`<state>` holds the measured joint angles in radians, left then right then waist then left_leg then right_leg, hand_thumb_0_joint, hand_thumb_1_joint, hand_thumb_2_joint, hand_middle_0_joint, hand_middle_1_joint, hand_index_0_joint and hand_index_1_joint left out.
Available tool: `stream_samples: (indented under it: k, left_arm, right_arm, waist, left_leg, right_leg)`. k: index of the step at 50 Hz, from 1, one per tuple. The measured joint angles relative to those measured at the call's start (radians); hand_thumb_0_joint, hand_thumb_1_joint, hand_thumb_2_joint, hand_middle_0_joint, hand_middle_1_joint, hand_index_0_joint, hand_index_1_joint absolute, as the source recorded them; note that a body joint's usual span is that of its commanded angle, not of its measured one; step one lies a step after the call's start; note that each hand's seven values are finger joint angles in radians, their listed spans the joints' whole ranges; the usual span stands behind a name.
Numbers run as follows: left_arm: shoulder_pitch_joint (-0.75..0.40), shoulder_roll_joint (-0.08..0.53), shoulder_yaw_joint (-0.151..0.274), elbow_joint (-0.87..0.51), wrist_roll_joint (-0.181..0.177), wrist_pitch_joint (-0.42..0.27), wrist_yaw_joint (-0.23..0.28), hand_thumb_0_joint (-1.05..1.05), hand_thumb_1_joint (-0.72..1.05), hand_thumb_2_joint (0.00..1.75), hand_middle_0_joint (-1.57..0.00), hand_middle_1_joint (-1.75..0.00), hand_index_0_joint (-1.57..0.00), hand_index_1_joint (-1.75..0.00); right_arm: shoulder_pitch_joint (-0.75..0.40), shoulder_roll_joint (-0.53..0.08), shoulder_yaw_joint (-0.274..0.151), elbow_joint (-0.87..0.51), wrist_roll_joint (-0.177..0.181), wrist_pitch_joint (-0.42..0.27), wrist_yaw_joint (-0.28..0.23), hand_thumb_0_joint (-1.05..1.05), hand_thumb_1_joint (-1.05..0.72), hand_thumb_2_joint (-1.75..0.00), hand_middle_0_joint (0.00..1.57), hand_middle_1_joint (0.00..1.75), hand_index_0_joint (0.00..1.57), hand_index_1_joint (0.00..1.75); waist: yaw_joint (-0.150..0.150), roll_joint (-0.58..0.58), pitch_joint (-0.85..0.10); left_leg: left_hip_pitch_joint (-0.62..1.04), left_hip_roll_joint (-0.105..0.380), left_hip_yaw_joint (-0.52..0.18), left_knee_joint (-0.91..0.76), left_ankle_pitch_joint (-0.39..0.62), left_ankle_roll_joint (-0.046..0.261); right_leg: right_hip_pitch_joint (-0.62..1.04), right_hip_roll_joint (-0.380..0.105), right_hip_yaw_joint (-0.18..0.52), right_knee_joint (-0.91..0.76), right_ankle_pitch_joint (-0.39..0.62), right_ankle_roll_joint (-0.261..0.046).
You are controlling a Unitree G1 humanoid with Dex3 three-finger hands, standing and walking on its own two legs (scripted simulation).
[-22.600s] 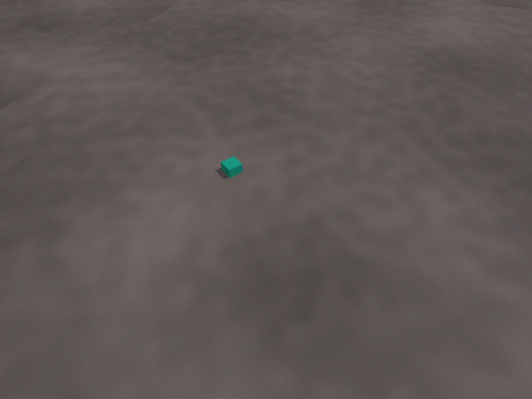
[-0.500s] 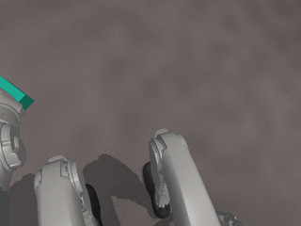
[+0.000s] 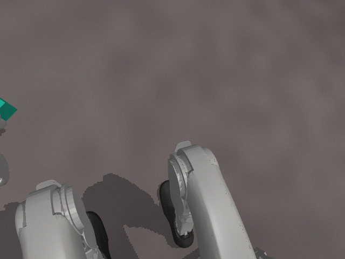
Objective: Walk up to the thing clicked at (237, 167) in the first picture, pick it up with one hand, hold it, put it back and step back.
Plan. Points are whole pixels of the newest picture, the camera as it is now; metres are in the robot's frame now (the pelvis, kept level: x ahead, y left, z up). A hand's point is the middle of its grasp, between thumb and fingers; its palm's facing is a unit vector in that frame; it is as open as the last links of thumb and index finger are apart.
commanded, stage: crouch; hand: left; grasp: from above
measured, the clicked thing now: out of the picture +0.50 +0.30 -0.19
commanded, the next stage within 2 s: lower in 0.04 s
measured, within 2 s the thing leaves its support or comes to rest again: rests again in 1.74 s
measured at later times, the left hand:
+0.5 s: hand out of the picture +0.50 +0.30 -0.19, palm faces -0.28 -0.33 -0.90, open 10.8 cm
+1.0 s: hand out of the picture +0.51 +0.29 -0.23, palm faces -0.30 -0.33 -0.89, open 10.8 cm
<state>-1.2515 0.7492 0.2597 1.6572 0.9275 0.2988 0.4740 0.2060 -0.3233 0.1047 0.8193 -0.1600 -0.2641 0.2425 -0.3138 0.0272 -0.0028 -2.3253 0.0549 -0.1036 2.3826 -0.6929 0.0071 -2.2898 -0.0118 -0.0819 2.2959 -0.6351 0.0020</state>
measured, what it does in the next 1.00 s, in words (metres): stands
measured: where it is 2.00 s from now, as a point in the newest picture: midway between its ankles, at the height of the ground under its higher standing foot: (141, 241)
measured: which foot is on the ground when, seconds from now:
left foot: down 0.00-1.00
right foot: down 0.00-1.00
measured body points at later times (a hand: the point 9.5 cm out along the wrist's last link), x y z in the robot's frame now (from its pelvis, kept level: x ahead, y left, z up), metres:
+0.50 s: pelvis +0.00 +0.00 -0.02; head +0.28 +0.05 +0.33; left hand +0.51 +0.31 -0.14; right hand +0.00 -0.26 -0.10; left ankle +0.07 +0.13 -0.30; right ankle +0.10 -0.12 -0.30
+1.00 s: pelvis +0.00 +0.01 -0.02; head +0.30 +0.06 +0.31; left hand +0.52 +0.30 -0.18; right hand -0.02 -0.24 -0.09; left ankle +0.07 +0.13 -0.30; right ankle +0.10 -0.12 -0.30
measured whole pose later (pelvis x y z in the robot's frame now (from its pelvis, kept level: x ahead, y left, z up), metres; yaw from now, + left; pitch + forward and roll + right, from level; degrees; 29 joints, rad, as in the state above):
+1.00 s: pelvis +0.00 +0.01 -0.02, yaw -5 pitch +33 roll -11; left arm -1.30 0.92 0.27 1.76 0.93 0.26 0.57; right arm 0.18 -0.35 0.23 0.74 -0.20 -0.31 0.32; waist -0.41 -0.06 0.13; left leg -2.36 0.06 -0.18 2.48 -0.72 0.01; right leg -2.30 0.01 -0.14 2.33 -0.63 0.02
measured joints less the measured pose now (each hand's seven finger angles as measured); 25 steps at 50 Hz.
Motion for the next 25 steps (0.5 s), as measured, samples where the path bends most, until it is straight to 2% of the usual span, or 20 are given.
stream_samples:
  k: [10,15,25]
  left_arm:
    - [0.005,0.017,0.008,-0.017,0.001,0.002,0.001,-0.03,-0.09,0.31,-0.72,-0.4,-0.77,-0.41]
    - [-0.001,0.034,-0.009,0.009,0.007,-0.006,-0.002,-0.03,-0.1,0.35,-0.71,-0.41,-0.76,-0.43]
    - [-0.027,0.071,0.011,0.056,0.014,-0.016,0.054,-0.04,-0.11,0.42,-0.69,-0.44,-0.74,-0.45]
  right_arm:
    - [-0.004,-0.009,0.002,-0.015,-0.002,0.004,0.017,0.0,-0.92,-0.91,0.2,0.3,0.2,0.3]
    - [-0.013,-0.01,0.014,-0.02,-0.007,-0.001,0.021,0.0,-0.92,-0.91,0.2,0.3,0.2,0.3]
    - [-0.019,-0.01,0.049,-0.037,-0.025,-0.023,0.042,0.0,-0.92,-0.91,0.2,0.3,0.2,0.3]
  waist:
    - [-0.004,-0.01,0.021]
    - [-0.01,-0.015,0.031]
    - [-0.035,-0.044,0.065]
  left_leg:
    - [-0.01,0.001,-0.01,0.023,-0.008,-0.002]
    - [-0.016,0.002,-0.017,0.034,-0.011,0.0]
    - [-0.039,0.0,-0.033,0.068,-0.01,0.003]
  right_leg:
    - [-0.008,0.003,-0.008,0.016,-0.003,0.0]
    - [-0.012,0.006,-0.013,0.022,-0.002,0.002]
    - [-0.023,0.008,-0.025,0.042,0.003,0.008]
